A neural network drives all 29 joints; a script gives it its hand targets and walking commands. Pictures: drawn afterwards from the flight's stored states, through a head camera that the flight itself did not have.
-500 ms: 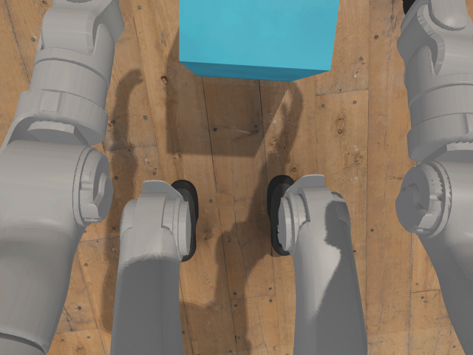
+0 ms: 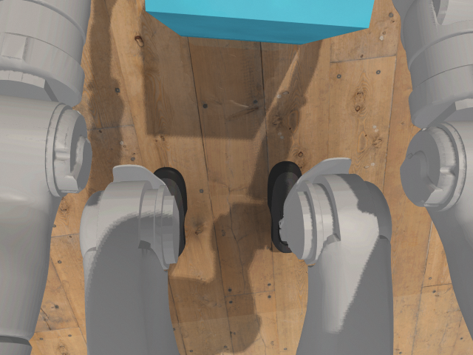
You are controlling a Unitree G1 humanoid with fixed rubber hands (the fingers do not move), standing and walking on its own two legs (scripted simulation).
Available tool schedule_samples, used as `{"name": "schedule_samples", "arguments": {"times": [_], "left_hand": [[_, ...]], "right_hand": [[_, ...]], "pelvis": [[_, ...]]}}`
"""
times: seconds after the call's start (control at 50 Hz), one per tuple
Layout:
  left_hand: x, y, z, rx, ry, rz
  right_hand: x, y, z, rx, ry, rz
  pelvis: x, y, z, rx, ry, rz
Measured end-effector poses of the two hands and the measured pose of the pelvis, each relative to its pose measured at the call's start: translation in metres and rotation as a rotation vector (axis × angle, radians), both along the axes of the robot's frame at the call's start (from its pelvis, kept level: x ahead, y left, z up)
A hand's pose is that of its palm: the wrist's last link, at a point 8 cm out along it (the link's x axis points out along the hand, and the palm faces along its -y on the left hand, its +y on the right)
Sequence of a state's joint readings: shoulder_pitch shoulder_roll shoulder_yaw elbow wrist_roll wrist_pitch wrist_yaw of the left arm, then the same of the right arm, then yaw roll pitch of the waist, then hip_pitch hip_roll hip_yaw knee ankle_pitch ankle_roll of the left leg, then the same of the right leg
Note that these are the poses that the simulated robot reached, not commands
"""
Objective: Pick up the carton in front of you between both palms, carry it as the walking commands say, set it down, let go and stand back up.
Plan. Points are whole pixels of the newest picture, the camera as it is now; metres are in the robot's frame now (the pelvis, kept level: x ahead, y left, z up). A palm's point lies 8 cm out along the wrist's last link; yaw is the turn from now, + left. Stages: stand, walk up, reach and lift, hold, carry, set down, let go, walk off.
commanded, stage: reach and lift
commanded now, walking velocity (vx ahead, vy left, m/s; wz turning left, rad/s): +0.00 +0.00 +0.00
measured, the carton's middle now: out of the picture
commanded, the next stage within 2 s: none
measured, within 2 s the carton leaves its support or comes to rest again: leaves its support in 0.72 s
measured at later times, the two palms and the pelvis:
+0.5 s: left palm out of the picture +0.58 +0.12 -0.17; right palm out of the picture +0.55 -0.18 -0.17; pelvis -0.01 +0.01 +0.00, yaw +0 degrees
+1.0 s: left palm out of the picture +0.54 +0.13 -0.01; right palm out of the picture +0.51 -0.17 -0.01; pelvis -0.01 +0.01 +0.06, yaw +0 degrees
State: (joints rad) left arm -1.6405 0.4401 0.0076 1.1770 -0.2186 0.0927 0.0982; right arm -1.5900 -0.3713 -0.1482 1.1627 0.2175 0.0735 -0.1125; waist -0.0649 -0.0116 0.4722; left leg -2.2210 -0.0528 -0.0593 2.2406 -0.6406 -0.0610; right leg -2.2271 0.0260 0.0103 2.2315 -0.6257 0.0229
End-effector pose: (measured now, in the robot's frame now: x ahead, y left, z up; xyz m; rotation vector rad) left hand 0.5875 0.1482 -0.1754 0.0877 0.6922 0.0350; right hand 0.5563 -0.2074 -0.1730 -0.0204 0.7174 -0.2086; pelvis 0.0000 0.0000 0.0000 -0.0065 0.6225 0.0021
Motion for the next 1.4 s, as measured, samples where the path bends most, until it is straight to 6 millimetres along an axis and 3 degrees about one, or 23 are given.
{"name": "schedule_samples", "arguments": {"times": [0.24, 0.34, 0.62, 0.72, 0.78, 0.94, 1.04, 1.22, 1.4], "left_hand": [[-0.007, -0.01, 0.007, -0.012, 0.015, -0.024], [-0.008, -0.029, 0.007, -0.035, 0.019, -0.053], [-0.009, -0.028, 0.005, -0.077, 0.025, -0.029], [-0.013, -0.029, 0.013, -0.034, 0.027, 0.014], [-0.018, -0.03, 0.035, -0.038, 0.001, 0.02], [-0.041, -0.024, 0.134, -0.062, -0.017, 0.053], [-0.059, -0.021, 0.181, -0.055, 0.006, 0.052], [-0.075, -0.019, 0.223, -0.058, -0.002, 0.06], [-0.085, -0.015, 0.267, -0.067, -0.015, 0.079]], "right_hand": [[-0.009, 0.01, 0.007, 0.012, 0.003, 0.004], [-0.006, 0.023, 0.008, 0.025, -0.002, 0.017], [-0.006, 0.021, 0.005, 0.08, -0.003, 0.035], [-0.006, 0.026, 0.017, 0.051, 0.004, 0.032], [-0.01, 0.028, 0.04, 0.037, -0.021, 0.001], [-0.037, 0.036, 0.13, 0.071, -0.043, -0.011], [-0.055, 0.038, 0.174, 0.063, -0.019, -0.001], [-0.068, 0.039, 0.219, 0.057, -0.026, 0.007], [-0.074, 0.043, 0.265, 0.065, -0.039, 0.012]], "pelvis": [[-0.006, 0.007, 0.003, -0.01, 0.01, 0.0], [-0.01, 0.008, 0.006, -0.012, -0.006, 0.003], [-0.004, 0.005, -0.003, -0.006, -0.016, 0.007], [0.001, 0.005, -0.001, -0.002, 0.02, 0.003], [-0.001, 0.005, 0.008, 0.001, 0.013, 0.001], [-0.007, 0.006, 0.044, 0.004, 0.088, -0.001], [-0.015, 0.008, 0.072, 0.0, 0.111, 0.002], [-0.025, 0.01, 0.109, -0.001, 0.129, 0.003], [-0.014, 0.009, 0.143, 0.003, 0.132, 0.002]]}}
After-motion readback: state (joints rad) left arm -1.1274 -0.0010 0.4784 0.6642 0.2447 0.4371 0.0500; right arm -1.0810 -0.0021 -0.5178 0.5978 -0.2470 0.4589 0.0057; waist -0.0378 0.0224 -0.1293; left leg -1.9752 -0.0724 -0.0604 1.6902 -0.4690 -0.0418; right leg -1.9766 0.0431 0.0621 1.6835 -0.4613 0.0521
